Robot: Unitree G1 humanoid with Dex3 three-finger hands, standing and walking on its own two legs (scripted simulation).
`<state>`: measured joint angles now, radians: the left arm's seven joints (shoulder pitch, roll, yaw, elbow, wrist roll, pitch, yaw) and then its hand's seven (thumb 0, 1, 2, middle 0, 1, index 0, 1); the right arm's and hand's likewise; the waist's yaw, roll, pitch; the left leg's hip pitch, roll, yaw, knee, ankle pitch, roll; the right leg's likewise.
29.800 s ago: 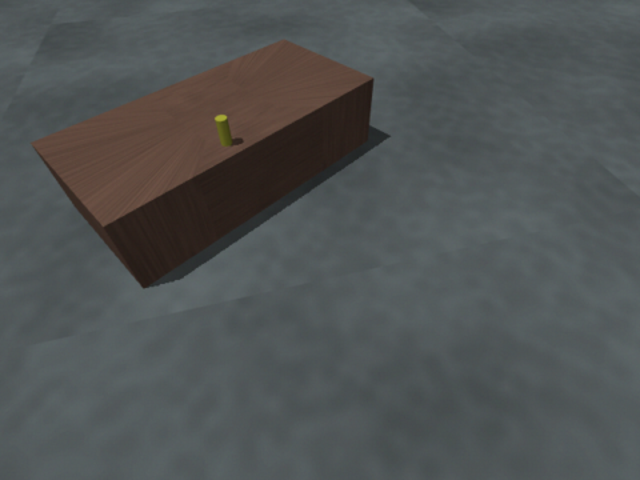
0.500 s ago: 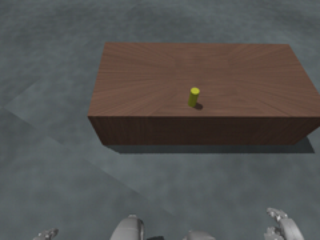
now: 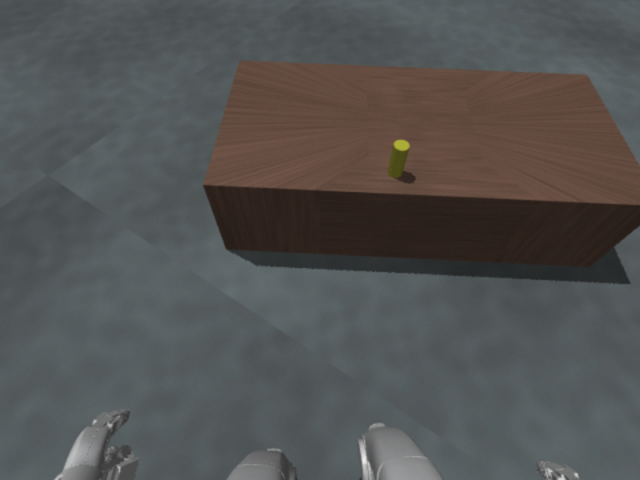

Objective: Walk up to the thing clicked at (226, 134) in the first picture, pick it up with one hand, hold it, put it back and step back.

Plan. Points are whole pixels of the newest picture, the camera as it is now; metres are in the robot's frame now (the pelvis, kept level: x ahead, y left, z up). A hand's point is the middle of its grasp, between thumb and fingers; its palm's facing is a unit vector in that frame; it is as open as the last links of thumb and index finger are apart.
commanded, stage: step back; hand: right
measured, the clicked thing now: (398, 159) +0.94 -0.19 -0.34
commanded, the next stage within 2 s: stand in 1.38 s
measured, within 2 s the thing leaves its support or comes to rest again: neither
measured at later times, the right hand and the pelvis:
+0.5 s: hand out of the picture -0.07 -0.30 -0.16, palm faces -0.06 +0.93 -0.36, open 7.4 cm; pelvis -0.13 -0.03 +0.00, yaw +0 degrees
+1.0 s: hand out of the picture -0.03 -0.27 -0.14, palm faces -0.07 +0.92 -0.38, open 7.4 cm; pelvis -0.13 -0.01 +0.00, yaw +2 degrees
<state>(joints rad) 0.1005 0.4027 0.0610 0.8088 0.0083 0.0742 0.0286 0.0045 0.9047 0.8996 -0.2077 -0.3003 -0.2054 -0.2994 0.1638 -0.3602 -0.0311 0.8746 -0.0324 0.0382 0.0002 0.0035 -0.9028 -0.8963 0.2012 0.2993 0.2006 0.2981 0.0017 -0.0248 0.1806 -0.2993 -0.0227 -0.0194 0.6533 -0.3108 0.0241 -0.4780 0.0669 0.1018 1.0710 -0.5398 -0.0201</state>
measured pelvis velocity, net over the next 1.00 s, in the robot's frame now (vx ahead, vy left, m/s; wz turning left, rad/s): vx -0.13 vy -0.01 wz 0.04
